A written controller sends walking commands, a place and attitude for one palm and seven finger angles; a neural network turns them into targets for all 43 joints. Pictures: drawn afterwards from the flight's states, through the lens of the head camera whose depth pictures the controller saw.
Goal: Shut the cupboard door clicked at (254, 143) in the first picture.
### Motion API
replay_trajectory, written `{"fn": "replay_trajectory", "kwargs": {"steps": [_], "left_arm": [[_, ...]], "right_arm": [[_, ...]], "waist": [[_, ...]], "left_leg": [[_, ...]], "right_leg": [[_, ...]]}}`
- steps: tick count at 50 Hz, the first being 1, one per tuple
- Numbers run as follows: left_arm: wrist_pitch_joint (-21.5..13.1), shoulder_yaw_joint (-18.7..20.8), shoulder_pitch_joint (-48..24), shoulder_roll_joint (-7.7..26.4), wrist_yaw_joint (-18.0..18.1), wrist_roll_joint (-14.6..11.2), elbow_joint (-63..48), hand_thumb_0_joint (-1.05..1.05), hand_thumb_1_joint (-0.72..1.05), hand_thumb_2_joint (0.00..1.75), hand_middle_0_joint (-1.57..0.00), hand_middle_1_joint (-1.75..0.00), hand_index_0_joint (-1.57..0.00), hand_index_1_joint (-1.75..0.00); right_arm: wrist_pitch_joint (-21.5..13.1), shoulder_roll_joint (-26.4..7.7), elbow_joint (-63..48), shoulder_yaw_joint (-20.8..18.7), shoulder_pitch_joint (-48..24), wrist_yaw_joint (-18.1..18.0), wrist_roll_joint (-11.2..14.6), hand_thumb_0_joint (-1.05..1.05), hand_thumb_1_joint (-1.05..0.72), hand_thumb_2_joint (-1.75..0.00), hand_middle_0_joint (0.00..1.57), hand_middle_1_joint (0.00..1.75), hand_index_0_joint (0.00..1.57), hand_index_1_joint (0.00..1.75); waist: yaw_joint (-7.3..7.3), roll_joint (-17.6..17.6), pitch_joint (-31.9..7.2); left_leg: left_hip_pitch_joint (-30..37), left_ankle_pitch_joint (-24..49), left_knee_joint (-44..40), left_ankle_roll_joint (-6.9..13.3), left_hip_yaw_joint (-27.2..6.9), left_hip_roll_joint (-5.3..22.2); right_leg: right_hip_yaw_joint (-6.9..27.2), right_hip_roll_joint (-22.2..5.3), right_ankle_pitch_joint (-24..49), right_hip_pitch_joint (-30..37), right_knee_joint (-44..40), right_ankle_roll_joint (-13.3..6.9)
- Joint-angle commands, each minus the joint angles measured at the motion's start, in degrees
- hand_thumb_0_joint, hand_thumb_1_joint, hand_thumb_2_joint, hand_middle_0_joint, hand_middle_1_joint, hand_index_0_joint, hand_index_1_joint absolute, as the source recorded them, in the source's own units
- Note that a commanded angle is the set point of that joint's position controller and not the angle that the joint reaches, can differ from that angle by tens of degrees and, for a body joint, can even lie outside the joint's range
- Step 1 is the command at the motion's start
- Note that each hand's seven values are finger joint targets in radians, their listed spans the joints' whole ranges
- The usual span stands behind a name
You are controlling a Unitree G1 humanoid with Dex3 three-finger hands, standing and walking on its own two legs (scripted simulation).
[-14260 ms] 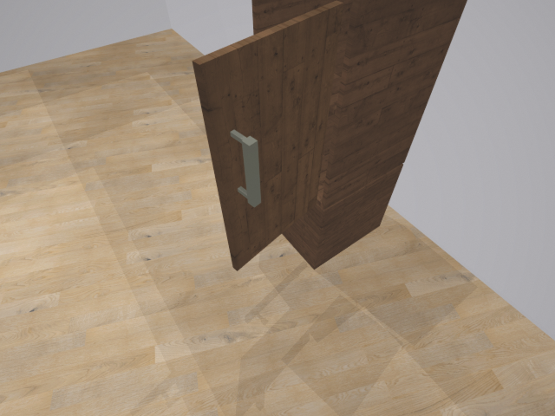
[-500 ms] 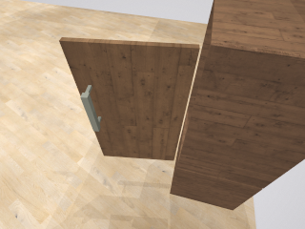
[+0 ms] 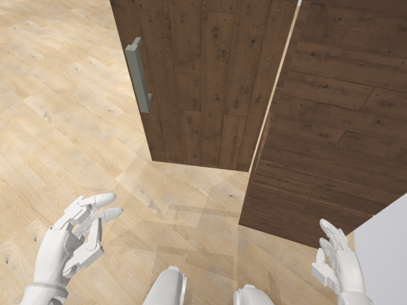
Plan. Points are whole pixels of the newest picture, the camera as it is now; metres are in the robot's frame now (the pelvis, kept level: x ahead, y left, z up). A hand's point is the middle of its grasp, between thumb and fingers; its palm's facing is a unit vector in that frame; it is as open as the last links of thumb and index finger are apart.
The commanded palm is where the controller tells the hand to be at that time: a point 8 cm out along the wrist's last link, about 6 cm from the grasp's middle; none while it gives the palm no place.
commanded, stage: raise the hand and make a fist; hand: left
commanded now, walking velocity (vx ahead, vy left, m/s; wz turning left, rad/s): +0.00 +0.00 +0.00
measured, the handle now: (141, 77) +0.55 +0.21 +0.13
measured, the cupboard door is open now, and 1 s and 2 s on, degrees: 100 100 100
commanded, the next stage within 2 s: bring the fist close to the handle in 1.40 s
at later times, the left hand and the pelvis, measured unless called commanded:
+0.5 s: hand (94, 215) +0.24 +0.21 +0.09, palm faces -0.04 -1.00 -0.04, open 3.5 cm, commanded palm +0.21 +0.27 +0.10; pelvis +0.01 +0.04 +0.02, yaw -1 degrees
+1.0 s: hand (94, 189) +0.26 +0.21 +0.13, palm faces -0.03 -1.00 -0.06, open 3.1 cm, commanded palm +0.24 +0.26 +0.13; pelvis +0.04 +0.02 +0.05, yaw +0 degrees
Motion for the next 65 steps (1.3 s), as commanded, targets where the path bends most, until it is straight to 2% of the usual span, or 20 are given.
{"fn": "replay_trajectory", "kwargs": {"steps": [1,3,7,8,12,16,19,20,22,23,26,27,28,36,42,43,51,53,57,65], "left_arm": [[-1.8,-3.5,-12.9,7.0,1.1,0.7,-18.1,0.0,0.9,0.9,-0.68,-0.82,-0.68,-0.82],[2.7,-2.8,-8.9,7.2,1.9,1.1,-16.7,0.0,0.9,0.9,-0.71,-0.86,-0.71,-0.86],[9.2,3.1,-2.3,9.8,6.4,1.3,-16.8,0.0,0.9,0.9,-0.79,-0.94,-0.79,-0.94],[9.4,1.9,-2.5,8.3,7.5,1.3,-19.2,0.0,0.9,0.9,-0.81,-0.96,-0.81,-0.96],[6.7,2.9,-2.5,8.4,10.9,1.8,-21.0,0.0,0.9,0.9,-0.88,-1.04,-0.88,-1.04],[3.5,-1.6,-2.9,5.9,9.4,2.2,-22.4,0.0,0.9,0.9,-0.95,-1.12,-0.95,-1.12],[4.2,-2.0,-2.5,6.3,8.2,2.0,-23.3,0.0,0.9,0.9,-1.01,-1.18,-1.01,-1.18],[4.5,-1.4,-2.6,7.1,8.1,2.0,-24.6,0.0,0.9,0.9,-1.02,-1.2,-1.02,-1.2],[5.6,0.6,-1.2,8.6,8.4,2.2,-25.3,0.0,0.9,0.9,-1.06,-1.24,-1.06,-1.24],[6.1,0.0,-0.8,7.5,8.4,1.9,-26.6,0.0,0.9,0.9,-1.08,-1.26,-1.08,-1.26],[7.1,0.5,-1.0,7.5,8.8,1.7,-27.0,0.0,0.9,0.9,-1.13,-1.32,-1.13,-1.32],[7.5,1.6,-0.9,8.3,9.1,1.7,-26.3,0.0,0.9,0.9,-1.15,-1.34,-1.15,-1.34],[7.6,0.5,-1.0,7.3,8.8,1.7,-26.8,0.0,0.9,0.9,-1.17,-1.36,-1.17,-1.36],[9.9,0.7,-3.3,8.3,6.4,1.1,-25.9,0.0,0.9,0.9,-1.3,-1.5,-1.3,-1.5],[10.9,4.3,-4.2,10.6,5.7,-0.2,-25.1,0.0,0.9,0.9,-1.3,-1.5,-1.3,-1.5],[11.0,3.2,-4.4,9.3,5.3,-0.4,-25.5,0.0,0.9,0.9,-1.3,-1.5,-1.3,-1.5],[11.8,3.9,-6.2,10.0,4.1,-1.4,-21.8,0.0,0.9,0.9,-1.3,-1.5,-1.3,-1.5],[11.6,4.0,-5.6,9.6,4.1,-1.5,-21.5,0.0,0.9,0.9,-1.3,-1.5,-1.3,-1.5],[10.6,5.1,-6.0,10.7,4.2,-1.7,-20.5,0.0,0.9,0.9,-1.3,-1.5,-1.3,-1.5],[8.8,4.4,-7.6,10.3,4.0,-1.6,-20.7,0.0,0.9,0.9,-1.3,-1.5,-1.3,-1.5]], "right_arm": [[-4.1,-6.1,-7.1,-0.4,1.1,-1.8,0.3,0.0,-0.9,-0.9,0.2,0.3,0.2,0.3],[-3.9,-5.9,-7.8,-0.1,1.1,-1.6,0.7,0.0,-0.9,-0.9,0.2,0.3,0.2,0.3],[-2.1,-4.6,-8.8,0.1,-0.3,-1.2,0.4,0.0,-0.9,-0.9,0.2,0.3,0.2,0.3],[-1.8,-4.2,-9.7,0.5,-0.3,-0.9,0.2,0.0,-0.9,-0.9,0.2,0.3,0.2,0.3],[-1.7,-4.3,-9.0,0.5,-0.1,-0.2,-0.8,0.0,-0.9,-0.9,0.2,0.3,0.2,0.3],[-2.6,-5.3,-8.7,0.5,1.5,0.6,-1.0,0.0,-0.9,-0.9,0.2,0.3,0.2,0.3],[-2.7,-6.0,-9.1,0.3,2.1,0.5,-0.7,0.0,-0.9,-0.9,0.2,0.3,0.2,0.3],[-2.7,-6.1,-9.1,0.2,2.3,0.4,-0.7,0.0,-0.9,-0.9,0.2,0.3,0.2,0.3],[-2.2,-5.9,-9.1,0.1,2.6,0.2,-0.6,0.0,-0.9,-0.9,0.2,0.3,0.2,0.3],[-1.9,-5.8,-9.5,0.1,2.6,0.3,-0.6,0.0,-0.9,-0.9,0.2,0.3,0.2,0.3],[-0.6,-5.4,-9.5,0.2,2.7,0.2,-0.5,0.0,-0.9,-0.9,0.2,0.3,0.2,0.3],[-0.2,-5.3,-9.4,0.2,2.7,0.1,-0.6,0.0,-0.9,-0.9,0.2,0.3,0.2,0.3],[0.0,-5.3,-9.8,0.3,2.7,0.2,-0.6,0.0,-0.9,-0.9,0.2,0.3,0.2,0.3],[1.5,-5.3,-10.3,0.9,3.3,0.3,-0.3,0.0,-0.9,-0.9,0.2,0.3,0.2,0.3],[1.8,-5.1,-9.8,1.2,3.0,0.1,-0.4,0.0,-0.9,-0.9,0.2,0.3,0.2,0.3],[1.8,-4.9,-10.0,1.3,3.0,0.2,-0.2,0.0,-0.9,-0.9,0.2,0.3,0.2,0.3],[1.4,-5.2,-9.3,1.4,2.6,-0.2,0.2,0.0,-0.9,-0.9,0.2,0.3,0.2,0.3],[1.2,-5.2,-9.2,1.2,2.4,-0.1,0.2,0.0,-0.9,-0.9,0.2,0.3,0.2,0.3],[1.2,-5.3,-8.5,1.0,2.4,0.0,0.2,0.0,-0.9,-0.9,0.2,0.3,0.2,0.3],[0.9,-5.2,-8.6,0.9,2.2,0.0,0.4,0.0,-0.9,-0.9,0.2,0.3,0.2,0.3]], "waist": [[-5.44,3.0,-7.6],[-4.05,3.9,-8.0],[-0.58,2.4,-8.1],[-0.89,2.4,-8.3],[-1.47,1.7,-7.7],[-3.13,3.2,-8.5],[-3.28,3.1,-8.6],[-3.11,4.2,-9.7],[-2.32,3.6,-11.1],[-2.45,4.3,-11.4],[-2.83,3.8,-9.9],[-2.47,3.2,-9.3],[-2.75,3.9,-9.4],[-3.34,4.7,-9.0],[-2.29,3.5,-10.0],[-2.55,4.0,-9.8],[-2.46,0.9,-7.0],[-2.09,0.3,-8.0],[-1.9,-0.8,-7.2],[-2.18,-0.3,-6.9]], "left_leg": [[9.3,-6.4,-11.3,4.1,1.1,-1.4],[10.1,-7.4,-14.1,3.9,0.5,-1.6],[11.3,-6.9,-18.9,3.3,-0.3,-1.6],[11.9,-6.0,-19.3,3.3,-0.1,-1.8],[12.8,-2.8,-19.0,3.0,-0.2,-1.3],[14.6,-1.5,-18.4,2.9,-0.7,-0.9],[15.5,-1.8,-19.3,2.9,-1.3,-0.8],[16.7,-0.2,-19.4,2.9,-1.4,-0.9],[18.0,3.3,-19.6,2.8,-1.4,-0.9],[19.1,5.0,-19.7,2.7,-1.3,-0.9],[19.9,7.3,-19.8,2.6,-0.8,-0.9],[19.5,8.0,-19.8,2.7,-0.6,-1.0],[20.1,8.8,-19.8,2.6,-0.4,-1.0],[22.5,11.9,-20.2,2.6,0.3,-1.1],[23.0,16.0,-20.1,2.8,1.2,-1.6],[23.5,16.3,-20.4,2.7,1.3,-1.6],[22.8,13.3,-21.7,2.9,2.0,-1.8],[22.7,14.1,-21.7,2.9,2.2,-2.0],[21.5,14.0,-21.0,2.9,2.6,-2.1],[20.8,11.3,-20.5,2.9,3.2,-2.3]], "right_leg": [[5.5,0.5,-8.5,-0.5,-19.0,0.7],[4.0,0.4,-7.5,1.3,-19.3,0.8],[1.8,0.7,-5.8,6.2,-20.0,0.7],[1.2,0.5,-4.9,6.7,-20.1,0.8],[-0.3,0.9,-1.1,6.4,-18.6,0.6],[-1.0,0.9,2.3,4.5,-16.9,0.5],[-1.1,0.9,3.2,5.1,-17.2,0.5],[-1.1,1.0,4.8,5.8,-17.0,0.4],[-1.4,1.2,7.5,8.0,-17.0,0.3],[-1.7,1.1,8.9,8.1,-17.0,0.4],[-1.9,1.4,11.0,9.0,-17.8,0.5],[-1.7,1.5,11.5,9.7,-18.2,0.4],[-1.9,1.4,12.2,9.9,-18.1,0.5],[-1.4,1.7,16.3,12.5,-20.3,0.6],[-0.5,1.7,21.4,16.9,-21.6,0.6],[-0.6,1.5,21.9,17.2,-21.7,0.7],[1.3,0.8,19.1,18.5,-25.2,1.3],[1.9,0.5,19.9,19.9,-25.3,1.3],[3.3,0.0,20.2,20.5,-25.9,1.7],[5.4,-0.7,15.7,19.6,-27.1,2.0]]}}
